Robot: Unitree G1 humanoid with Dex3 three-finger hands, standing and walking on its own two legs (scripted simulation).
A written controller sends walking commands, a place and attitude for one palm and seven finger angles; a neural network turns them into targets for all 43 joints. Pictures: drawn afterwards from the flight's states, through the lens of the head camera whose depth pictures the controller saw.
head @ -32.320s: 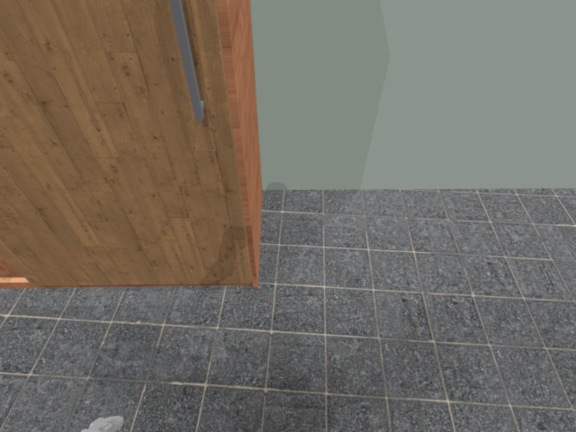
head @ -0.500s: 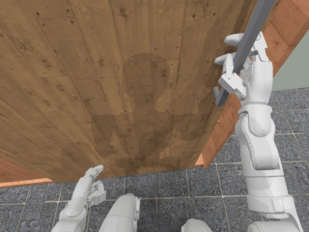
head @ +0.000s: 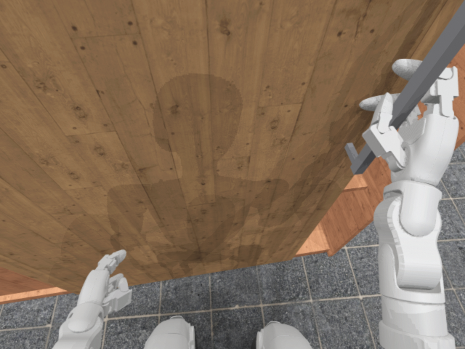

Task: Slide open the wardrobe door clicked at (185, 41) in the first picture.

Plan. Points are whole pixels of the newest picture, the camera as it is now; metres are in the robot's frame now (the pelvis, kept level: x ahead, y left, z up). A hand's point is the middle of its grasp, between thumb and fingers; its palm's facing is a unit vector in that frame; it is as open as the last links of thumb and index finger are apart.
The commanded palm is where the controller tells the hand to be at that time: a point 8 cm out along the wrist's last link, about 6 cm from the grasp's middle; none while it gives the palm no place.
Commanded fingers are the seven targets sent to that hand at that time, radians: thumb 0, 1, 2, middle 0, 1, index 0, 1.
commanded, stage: step sideways, sliding the door along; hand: right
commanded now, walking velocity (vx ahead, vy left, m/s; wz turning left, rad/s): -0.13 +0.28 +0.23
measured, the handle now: (397, 94) +0.40 -0.20 +0.22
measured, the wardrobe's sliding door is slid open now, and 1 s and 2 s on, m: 0.17 0.57 0.66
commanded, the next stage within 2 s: stop walking and hold the door there in 2.00 s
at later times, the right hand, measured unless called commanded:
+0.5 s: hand (189, 155) +0.31 +0.06 +0.20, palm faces +0.03 +1.00 -0.05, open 6.2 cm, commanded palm +0.29 +0.03 +0.19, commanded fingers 0.00 -0.90 -0.90 0.45 1.40 0.45 1.40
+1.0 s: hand (46, 173) +0.29 +0.21 +0.20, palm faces -0.07 +0.99 -0.11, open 6.0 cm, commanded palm +0.27 +0.18 +0.19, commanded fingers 0.00 -0.90 -0.90 0.45 1.40 0.45 1.40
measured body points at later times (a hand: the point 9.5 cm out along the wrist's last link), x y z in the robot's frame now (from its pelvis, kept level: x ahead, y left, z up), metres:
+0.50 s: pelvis -0.04 +0.14 +0.00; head +0.03 +0.17 +0.44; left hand +0.17 +0.36 -0.11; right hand +0.30 +0.01 +0.20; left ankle +0.02 +0.30 -0.72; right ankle -0.03 -0.01 -0.66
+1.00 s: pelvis -0.11 +0.28 +0.00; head -0.07 +0.28 +0.45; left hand +0.02 +0.51 -0.10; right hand +0.28 +0.16 +0.20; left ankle -0.14 +0.45 -0.72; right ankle -0.02 +0.07 -0.72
